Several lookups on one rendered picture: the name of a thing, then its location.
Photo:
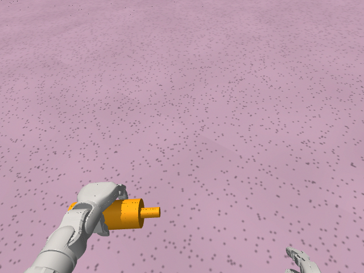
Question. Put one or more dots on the right robot hand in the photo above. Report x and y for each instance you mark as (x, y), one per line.
(302, 260)

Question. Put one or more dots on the left robot arm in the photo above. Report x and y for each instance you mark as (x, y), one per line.
(68, 242)

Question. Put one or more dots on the bottle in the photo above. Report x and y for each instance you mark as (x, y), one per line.
(127, 214)

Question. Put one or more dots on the left robot hand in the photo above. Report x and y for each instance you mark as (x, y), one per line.
(103, 194)

